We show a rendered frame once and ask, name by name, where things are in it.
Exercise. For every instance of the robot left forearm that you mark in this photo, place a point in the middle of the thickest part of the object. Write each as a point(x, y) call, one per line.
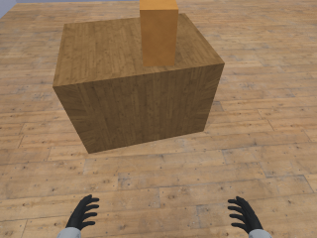
point(69, 232)

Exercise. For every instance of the robot left hand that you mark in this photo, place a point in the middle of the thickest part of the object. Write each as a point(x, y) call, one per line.
point(78, 215)

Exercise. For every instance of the pedestal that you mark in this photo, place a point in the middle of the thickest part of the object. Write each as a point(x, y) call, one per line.
point(114, 101)

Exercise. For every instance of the carton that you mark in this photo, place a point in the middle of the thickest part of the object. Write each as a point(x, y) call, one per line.
point(158, 20)

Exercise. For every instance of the robot right hand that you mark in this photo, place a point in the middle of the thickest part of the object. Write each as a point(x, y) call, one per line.
point(249, 217)

